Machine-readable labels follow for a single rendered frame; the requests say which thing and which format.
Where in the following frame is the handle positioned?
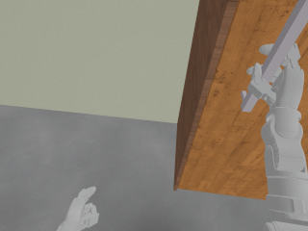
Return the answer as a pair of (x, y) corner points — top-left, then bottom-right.
(241, 0), (308, 113)

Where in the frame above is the robot left forearm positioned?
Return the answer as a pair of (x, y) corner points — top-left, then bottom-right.
(57, 219), (81, 231)

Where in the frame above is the wardrobe door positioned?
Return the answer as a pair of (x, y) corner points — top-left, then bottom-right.
(177, 0), (308, 200)

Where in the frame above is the right robot hand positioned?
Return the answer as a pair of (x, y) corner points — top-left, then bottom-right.
(246, 43), (304, 110)

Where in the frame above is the robot right forearm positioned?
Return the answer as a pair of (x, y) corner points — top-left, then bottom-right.
(261, 107), (308, 226)

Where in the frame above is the robot right upper arm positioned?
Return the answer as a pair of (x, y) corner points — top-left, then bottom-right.
(263, 220), (308, 231)

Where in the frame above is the left robot hand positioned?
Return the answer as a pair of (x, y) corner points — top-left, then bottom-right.
(64, 186), (99, 230)

